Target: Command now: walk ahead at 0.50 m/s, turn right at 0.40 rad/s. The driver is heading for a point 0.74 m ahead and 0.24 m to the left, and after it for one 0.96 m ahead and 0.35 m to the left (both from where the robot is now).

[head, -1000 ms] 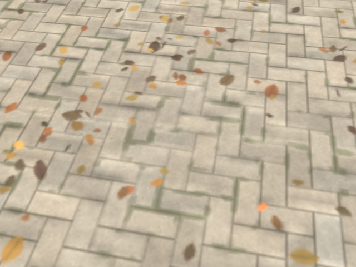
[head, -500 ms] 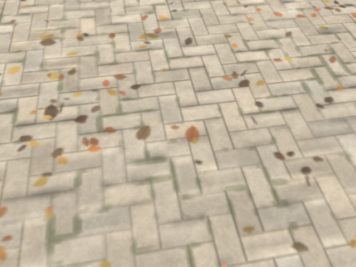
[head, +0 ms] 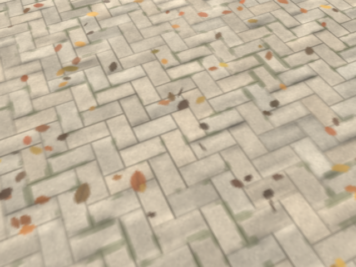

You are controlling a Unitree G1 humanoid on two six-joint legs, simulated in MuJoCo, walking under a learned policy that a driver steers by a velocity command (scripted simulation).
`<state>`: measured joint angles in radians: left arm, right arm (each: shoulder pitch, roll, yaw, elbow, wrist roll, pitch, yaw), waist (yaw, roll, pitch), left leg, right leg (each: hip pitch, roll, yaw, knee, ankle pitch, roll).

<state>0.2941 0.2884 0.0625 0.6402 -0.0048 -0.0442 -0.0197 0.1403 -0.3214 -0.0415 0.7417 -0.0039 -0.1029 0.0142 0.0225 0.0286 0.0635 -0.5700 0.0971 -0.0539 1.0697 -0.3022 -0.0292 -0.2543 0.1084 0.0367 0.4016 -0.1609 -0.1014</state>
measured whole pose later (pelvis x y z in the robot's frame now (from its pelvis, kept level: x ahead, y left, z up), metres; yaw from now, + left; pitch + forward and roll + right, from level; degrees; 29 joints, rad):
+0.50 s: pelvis +0.29 +0.07 +0.00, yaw -1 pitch +1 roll +0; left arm 0.24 0.30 0.05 0.70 0.00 -0.07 0.00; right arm 0.30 -0.28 -0.04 0.79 0.00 -0.08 0.03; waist -0.03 -0.03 0.03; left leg -0.24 -0.07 -0.01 0.38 -0.16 0.07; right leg -0.53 -0.05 0.05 1.04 -0.31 0.00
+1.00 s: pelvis +0.56 +0.03 +0.00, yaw +16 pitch +1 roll -2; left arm 0.27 0.27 0.06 0.77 0.01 -0.10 -0.01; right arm 0.25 -0.33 -0.07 0.70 0.03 -0.02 0.00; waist 0.03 0.06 0.02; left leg -0.61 0.07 -0.05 1.08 -0.28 -0.01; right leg -0.16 0.02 -0.08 0.33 -0.19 -0.02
